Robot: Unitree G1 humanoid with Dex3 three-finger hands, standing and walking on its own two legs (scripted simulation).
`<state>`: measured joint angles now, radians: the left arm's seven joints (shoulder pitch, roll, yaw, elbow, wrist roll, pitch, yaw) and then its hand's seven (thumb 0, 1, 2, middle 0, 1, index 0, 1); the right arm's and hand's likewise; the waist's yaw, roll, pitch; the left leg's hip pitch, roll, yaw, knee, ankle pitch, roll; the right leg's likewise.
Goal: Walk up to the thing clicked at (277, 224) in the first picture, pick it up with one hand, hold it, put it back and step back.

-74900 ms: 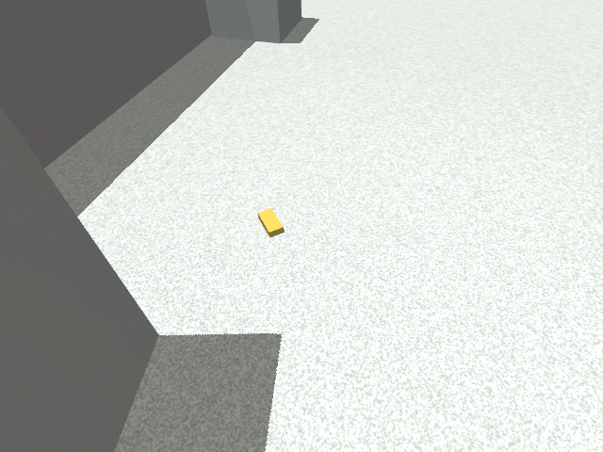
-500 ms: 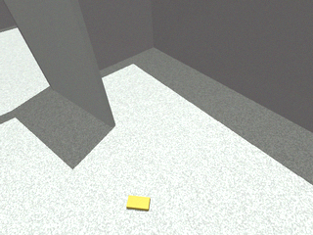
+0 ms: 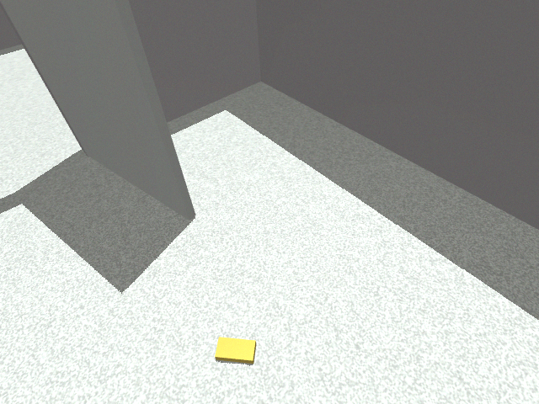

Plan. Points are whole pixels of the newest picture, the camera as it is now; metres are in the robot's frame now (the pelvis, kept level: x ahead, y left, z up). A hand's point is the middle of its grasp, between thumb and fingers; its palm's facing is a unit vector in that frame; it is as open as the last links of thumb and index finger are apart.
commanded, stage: stand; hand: left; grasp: from above
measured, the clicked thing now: (236, 350) +0.48 +0.19 -0.77
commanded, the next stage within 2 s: step back in 0.40 s
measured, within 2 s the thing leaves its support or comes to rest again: neither
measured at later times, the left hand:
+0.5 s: hand out of the picture +0.08 +0.25 -0.16, palm faces +0.01 -0.94 -0.35, open 7.4 cm
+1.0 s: hand out of the picture +0.03 +0.32 -0.18, palm faces -0.11 -0.93 -0.35, open 7.4 cm
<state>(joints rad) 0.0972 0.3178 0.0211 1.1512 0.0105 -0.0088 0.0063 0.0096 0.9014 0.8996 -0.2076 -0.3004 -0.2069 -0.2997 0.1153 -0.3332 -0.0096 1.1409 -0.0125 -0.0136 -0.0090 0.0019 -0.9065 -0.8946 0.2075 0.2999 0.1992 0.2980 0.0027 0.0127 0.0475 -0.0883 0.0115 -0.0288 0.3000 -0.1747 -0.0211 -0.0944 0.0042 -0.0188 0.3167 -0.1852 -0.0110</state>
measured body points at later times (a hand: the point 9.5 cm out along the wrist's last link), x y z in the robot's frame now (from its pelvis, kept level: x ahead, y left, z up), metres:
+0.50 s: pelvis -0.01 +0.00 -0.01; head +0.02 -0.01 +0.44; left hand +0.08 +0.30 -0.13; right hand +0.07 -0.30 -0.14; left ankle +0.00 +0.13 -0.75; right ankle -0.01 -0.11 -0.75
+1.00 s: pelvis -0.10 +0.06 -0.02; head -0.02 +0.08 +0.42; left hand +0.03 +0.36 -0.16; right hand -0.03 -0.25 -0.13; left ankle -0.05 +0.14 -0.75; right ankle -0.15 -0.08 -0.68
